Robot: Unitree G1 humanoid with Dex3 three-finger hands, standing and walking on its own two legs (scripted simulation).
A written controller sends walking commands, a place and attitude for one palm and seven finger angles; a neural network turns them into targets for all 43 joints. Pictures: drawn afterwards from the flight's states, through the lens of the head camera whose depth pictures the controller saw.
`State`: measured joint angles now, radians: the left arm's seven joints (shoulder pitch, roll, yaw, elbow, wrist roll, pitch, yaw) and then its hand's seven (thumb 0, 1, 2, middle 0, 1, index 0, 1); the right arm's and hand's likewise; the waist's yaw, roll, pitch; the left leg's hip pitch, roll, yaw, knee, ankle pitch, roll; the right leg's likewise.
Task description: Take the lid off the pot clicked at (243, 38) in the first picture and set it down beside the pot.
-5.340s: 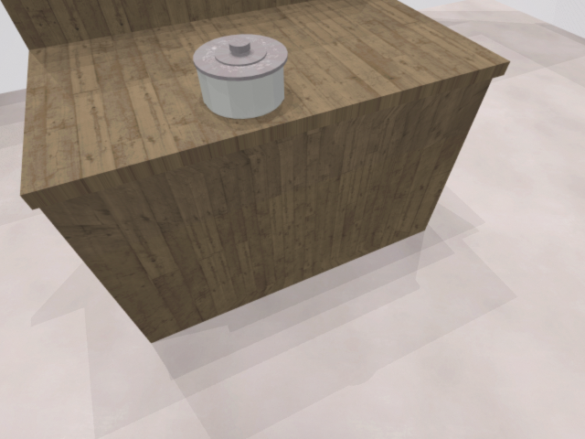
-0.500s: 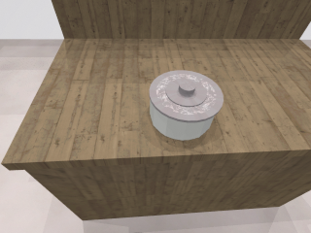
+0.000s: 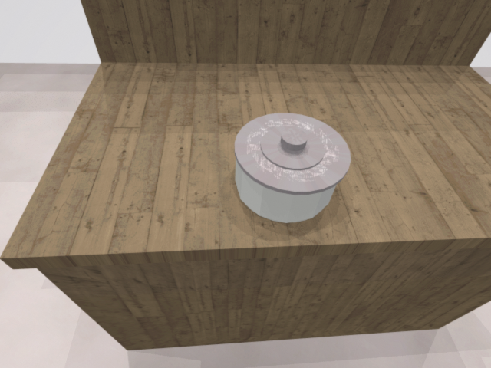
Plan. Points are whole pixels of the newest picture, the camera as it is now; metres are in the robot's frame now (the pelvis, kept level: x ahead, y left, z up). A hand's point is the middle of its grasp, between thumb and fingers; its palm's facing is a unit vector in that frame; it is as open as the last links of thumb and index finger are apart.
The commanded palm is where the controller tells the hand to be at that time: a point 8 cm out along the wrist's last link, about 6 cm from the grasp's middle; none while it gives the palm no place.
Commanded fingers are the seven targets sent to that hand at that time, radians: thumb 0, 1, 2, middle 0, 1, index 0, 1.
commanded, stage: look again from close up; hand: left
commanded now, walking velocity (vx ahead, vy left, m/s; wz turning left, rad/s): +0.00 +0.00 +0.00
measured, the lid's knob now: (293, 139) +0.46 -0.05 +0.14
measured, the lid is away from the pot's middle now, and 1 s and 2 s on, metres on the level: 0.00 0.00 0.00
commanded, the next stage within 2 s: shuffle to correct the standing spot in 0.20 s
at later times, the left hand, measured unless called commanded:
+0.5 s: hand out of the picture -0.03 +0.15 -0.18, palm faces +0.05 -0.99 -0.13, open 7.4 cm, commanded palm none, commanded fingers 0.00 0.90 0.90 -0.20 -0.30 -0.20 -0.30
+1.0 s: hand out of the picture -0.04 +0.09 -0.19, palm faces +0.12 -0.98 -0.14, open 7.4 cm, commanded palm none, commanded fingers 0.00 0.90 0.90 -0.20 -0.30 -0.20 -0.30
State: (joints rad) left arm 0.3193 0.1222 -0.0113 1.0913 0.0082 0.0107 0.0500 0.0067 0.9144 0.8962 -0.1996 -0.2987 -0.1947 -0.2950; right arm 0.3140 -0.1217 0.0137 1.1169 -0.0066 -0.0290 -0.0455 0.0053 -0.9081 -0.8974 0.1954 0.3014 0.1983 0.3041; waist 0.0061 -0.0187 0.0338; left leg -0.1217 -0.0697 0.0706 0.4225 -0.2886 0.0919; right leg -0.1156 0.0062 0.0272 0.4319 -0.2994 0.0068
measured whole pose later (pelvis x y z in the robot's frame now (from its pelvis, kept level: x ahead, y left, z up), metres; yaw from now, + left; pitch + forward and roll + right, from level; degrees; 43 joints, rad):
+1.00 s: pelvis +0.01 -0.06 -0.01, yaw +4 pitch +1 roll +0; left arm 0.37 0.11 0.01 1.05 0.02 0.04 0.05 0.01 0.91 0.90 -0.20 -0.30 -0.19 -0.29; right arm 0.28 -0.11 -0.03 1.11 -0.01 0.00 -0.06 0.01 -0.91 -0.90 0.20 0.30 0.20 0.30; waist 0.00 -0.03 0.04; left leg -0.21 -0.01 -0.02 0.54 -0.34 0.02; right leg -0.16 0.06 -0.07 0.49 -0.35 -0.07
